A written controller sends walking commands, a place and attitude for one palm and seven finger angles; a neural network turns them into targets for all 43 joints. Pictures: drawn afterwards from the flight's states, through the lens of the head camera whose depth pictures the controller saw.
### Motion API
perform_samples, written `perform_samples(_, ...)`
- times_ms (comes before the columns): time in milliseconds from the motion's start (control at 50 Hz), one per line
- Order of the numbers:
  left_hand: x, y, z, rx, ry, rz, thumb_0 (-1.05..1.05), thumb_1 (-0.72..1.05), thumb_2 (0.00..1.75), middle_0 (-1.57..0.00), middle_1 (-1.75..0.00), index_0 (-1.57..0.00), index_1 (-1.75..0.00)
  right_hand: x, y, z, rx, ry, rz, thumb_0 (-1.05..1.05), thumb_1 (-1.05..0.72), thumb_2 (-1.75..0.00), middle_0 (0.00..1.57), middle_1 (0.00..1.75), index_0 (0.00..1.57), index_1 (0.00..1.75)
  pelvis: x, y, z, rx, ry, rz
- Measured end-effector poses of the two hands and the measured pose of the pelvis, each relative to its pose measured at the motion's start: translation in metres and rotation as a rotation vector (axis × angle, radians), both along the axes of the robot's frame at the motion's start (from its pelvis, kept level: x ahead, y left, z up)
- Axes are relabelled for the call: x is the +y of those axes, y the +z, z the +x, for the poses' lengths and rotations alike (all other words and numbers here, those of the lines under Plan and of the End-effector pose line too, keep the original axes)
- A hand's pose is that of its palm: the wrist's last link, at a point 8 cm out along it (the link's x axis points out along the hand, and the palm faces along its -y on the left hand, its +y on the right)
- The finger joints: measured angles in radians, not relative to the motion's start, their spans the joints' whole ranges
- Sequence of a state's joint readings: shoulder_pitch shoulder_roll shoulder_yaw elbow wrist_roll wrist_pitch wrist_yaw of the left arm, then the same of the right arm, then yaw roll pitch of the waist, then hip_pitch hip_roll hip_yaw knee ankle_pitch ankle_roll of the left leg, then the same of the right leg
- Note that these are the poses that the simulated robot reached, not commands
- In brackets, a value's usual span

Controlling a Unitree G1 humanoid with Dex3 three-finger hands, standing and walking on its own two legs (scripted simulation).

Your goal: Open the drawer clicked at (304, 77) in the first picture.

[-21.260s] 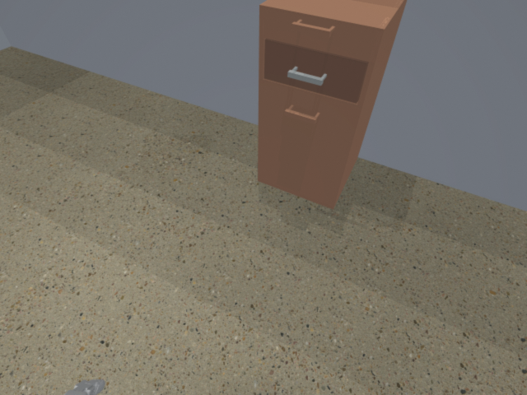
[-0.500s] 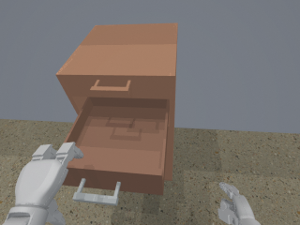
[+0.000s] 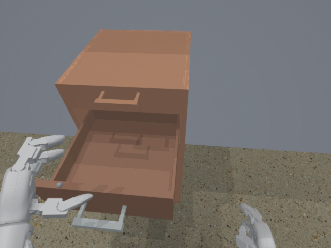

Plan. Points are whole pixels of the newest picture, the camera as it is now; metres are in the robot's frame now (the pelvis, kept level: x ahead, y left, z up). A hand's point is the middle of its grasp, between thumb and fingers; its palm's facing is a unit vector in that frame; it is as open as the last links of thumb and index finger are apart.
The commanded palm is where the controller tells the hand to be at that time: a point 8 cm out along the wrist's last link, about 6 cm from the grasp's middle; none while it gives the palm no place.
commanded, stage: draw the hand back to the body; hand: left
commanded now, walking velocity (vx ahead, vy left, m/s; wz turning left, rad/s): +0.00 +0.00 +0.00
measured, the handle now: (100, 216) +0.21 +0.21 -0.09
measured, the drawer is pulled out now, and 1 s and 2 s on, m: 0.30 0.30 0.30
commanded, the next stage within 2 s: step back with the hand held close in 0.60 s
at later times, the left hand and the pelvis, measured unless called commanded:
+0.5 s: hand (42, 187) +0.17 +0.24 +0.16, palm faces +0.40 -0.82 -0.41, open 7.9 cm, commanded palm +0.12 +0.28 +0.17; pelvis -0.01 +0.00 +0.00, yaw +0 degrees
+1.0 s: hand (41, 194) +0.17 +0.24 +0.15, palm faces +0.28 -0.81 -0.51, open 7.4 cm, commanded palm +0.10 +0.29 +0.17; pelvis -0.03 +0.01 +0.00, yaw +0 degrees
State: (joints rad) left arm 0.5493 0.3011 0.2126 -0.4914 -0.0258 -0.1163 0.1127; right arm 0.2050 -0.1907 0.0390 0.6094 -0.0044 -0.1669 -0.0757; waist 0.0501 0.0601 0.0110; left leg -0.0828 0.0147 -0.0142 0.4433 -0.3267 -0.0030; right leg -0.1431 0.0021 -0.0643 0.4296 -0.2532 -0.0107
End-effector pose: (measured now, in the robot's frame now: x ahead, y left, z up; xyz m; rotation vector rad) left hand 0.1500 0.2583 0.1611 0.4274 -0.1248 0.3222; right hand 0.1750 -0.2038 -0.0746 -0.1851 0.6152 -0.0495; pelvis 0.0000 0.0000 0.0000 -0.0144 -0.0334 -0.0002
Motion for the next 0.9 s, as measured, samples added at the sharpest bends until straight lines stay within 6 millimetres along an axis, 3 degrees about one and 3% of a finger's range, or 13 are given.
perform_samples(200,0.009,0.007,-0.008,0.008,0.037,0.032,0.00,0.24,0.62,-0.26,-0.72,-0.26,-0.72,-0.010,0.002,0.007,-0.003,-0.013,-0.019,0.01,-0.91,-0.90,0.20,0.30,0.20,0.30,-0.001,0.002,-0.001,0.006,0.001,0.001)
perform_samples(520,0.015,0.014,-0.017,-0.020,0.075,0.033,0.01,0.77,0.84,-0.22,-0.38,-0.22,-0.38,-0.004,0.004,0.007,-0.014,0.004,0.002,0.01,-0.91,-0.90,0.20,0.30,0.20,0.30,-0.003,0.003,-0.008,-0.009,0.003,0.003)
perform_samples(720,0.015,0.013,-0.021,-0.012,0.076,0.036,0.01,0.87,0.89,-0.21,-0.32,-0.21,-0.31,-0.006,0.001,-0.002,0.003,-0.006,0.002,0.01,-0.91,-0.90,0.20,0.30,0.20,0.30,-0.003,0.003,-0.011,-0.014,0.001,0.003)
perform_samples(820,0.021,0.027,-0.018,-0.064,0.061,0.107,0.01,0.88,0.89,-0.21,-0.31,-0.22,-0.31,-0.011,0.000,-0.010,0.044,-0.016,-0.015,0.01,-0.91,-0.90,0.20,0.30,0.20,0.30,-0.003,0.003,-0.019,0.022,0.004,-0.001)
perform_samples(900,0.019,0.023,-0.015,-0.031,0.014,0.124,0.01,0.89,0.89,-0.21,-0.31,-0.21,-0.30,-0.019,-0.002,-0.020,0.082,-0.057,-0.034,0.01,-0.91,-0.90,0.20,0.30,0.21,0.30,0.002,0.002,-0.025,0.056,-0.003,0.002)
